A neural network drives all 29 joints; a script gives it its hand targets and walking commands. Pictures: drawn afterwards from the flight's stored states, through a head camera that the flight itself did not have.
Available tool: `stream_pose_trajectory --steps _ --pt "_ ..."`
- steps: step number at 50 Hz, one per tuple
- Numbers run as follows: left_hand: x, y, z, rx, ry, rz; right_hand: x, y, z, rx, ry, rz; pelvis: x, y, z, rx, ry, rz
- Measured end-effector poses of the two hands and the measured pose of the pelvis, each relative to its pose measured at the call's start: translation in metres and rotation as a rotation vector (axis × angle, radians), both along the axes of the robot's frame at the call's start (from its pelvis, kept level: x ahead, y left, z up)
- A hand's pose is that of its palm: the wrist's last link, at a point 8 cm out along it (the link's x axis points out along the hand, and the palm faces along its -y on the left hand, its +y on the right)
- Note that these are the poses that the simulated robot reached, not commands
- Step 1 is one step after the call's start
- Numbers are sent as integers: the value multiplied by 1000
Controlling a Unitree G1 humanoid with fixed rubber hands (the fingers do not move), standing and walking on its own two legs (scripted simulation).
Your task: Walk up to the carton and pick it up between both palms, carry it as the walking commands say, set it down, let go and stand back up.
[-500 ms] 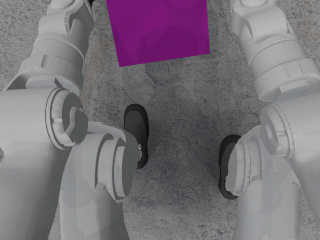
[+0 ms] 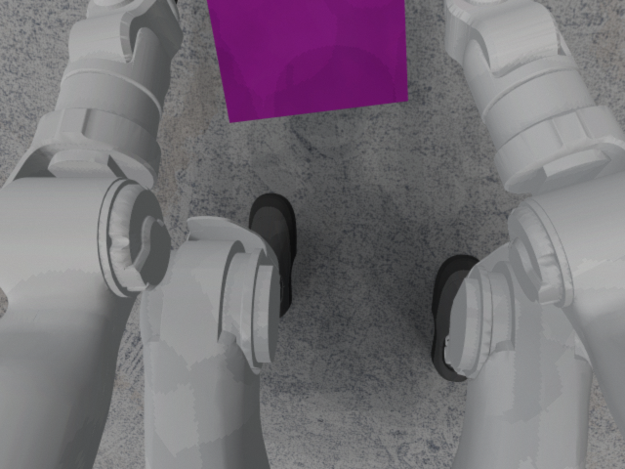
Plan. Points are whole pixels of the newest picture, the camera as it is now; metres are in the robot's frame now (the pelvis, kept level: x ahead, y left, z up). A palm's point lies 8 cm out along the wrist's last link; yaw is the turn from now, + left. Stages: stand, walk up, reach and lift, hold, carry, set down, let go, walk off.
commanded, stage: reach and lift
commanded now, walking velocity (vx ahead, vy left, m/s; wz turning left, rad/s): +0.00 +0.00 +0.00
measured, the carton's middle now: out of the picture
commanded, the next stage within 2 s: none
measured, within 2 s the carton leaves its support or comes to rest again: neither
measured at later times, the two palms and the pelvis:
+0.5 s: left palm out of the picture +0.51 +0.23 -0.12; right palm out of the picture +0.54 -0.03 -0.16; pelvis -0.02 +0.00 +0.02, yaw -2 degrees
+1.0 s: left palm out of the picture +0.48 +0.23 -0.09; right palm out of the picture +0.51 -0.01 -0.13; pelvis -0.03 +0.01 +0.04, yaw -2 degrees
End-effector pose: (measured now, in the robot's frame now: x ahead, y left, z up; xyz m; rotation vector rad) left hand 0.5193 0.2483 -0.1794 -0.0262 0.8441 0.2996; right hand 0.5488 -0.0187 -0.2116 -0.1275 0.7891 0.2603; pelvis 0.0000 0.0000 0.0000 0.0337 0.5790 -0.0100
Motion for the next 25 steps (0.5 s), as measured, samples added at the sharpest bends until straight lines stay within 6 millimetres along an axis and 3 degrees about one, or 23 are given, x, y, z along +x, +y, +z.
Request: stream_pose_trajectory --steps 14,25 --pt "-2 -10 38 -32 -97 36 -24 -1 21 -93 60 16 -17 2 10 -20 -40 2" --pt "-5 -16 56 -70 -129 43 -11 -8 49 -122 55 -4 -21 5 23 -49 -52 3"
